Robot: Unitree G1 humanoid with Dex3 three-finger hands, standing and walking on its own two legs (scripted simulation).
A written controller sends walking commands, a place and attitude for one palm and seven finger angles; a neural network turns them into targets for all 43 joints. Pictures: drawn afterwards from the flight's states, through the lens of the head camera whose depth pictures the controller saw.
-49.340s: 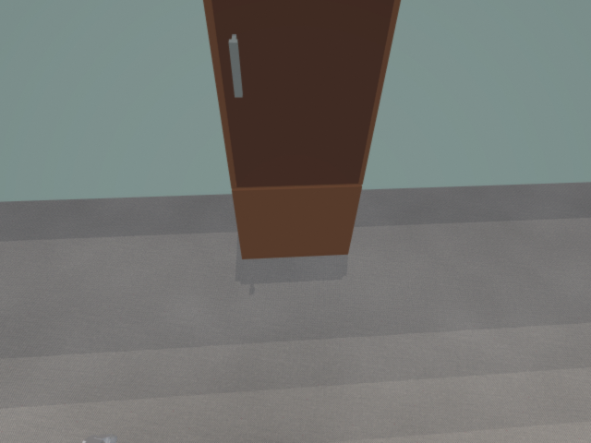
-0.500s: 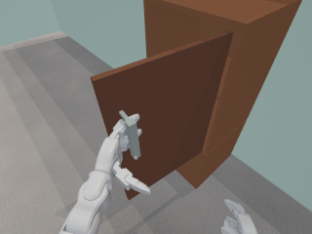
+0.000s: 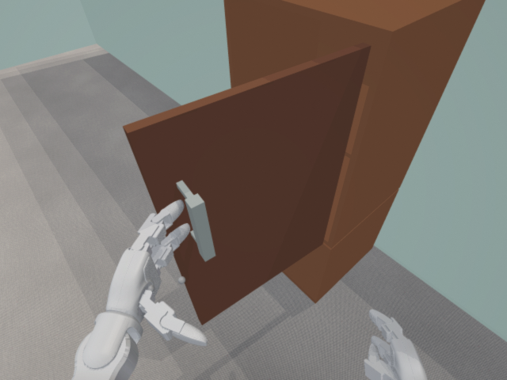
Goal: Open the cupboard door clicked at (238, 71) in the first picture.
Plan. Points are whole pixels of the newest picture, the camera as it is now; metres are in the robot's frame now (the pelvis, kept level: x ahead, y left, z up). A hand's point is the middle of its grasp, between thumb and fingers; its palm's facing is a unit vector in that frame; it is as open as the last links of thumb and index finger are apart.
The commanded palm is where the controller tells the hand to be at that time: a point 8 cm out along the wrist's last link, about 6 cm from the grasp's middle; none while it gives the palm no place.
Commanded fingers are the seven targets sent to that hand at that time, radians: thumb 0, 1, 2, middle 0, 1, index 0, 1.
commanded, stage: slide the hand sideways off the handle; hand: left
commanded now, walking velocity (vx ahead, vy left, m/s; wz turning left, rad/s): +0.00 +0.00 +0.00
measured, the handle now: (195, 222) +0.32 +0.12 +0.10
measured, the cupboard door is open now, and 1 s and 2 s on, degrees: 84 83 83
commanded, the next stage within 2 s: draw the hand back to the body in 0.48 s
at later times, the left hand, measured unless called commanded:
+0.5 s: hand (117, 307) +0.19 +0.20 +0.09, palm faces +0.00 -1.00 -0.05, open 16.3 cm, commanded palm +0.17 +0.25 +0.10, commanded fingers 0.00 -0.50 0.30 -0.15 -0.30 -0.15 -0.30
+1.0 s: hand (91, 300) +0.19 +0.22 +0.12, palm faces +0.00 -1.00 -0.07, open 16.3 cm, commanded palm +0.15 +0.28 +0.13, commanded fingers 0.00 -0.43 0.33 -0.15 -0.30 -0.15 -0.30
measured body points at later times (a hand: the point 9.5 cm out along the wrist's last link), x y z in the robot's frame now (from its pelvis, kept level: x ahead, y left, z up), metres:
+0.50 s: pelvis +0.00 +0.01 -0.01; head +0.00 -0.01 +0.44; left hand +0.18 +0.25 +0.10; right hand +0.19 -0.22 -0.07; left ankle +0.00 +0.13 -0.72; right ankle +0.01 -0.09 -0.72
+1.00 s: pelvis +0.00 +0.04 +0.00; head -0.02 +0.03 +0.45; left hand +0.18 +0.27 +0.12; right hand +0.19 -0.16 -0.06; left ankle +0.00 +0.13 -0.72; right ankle +0.01 -0.09 -0.72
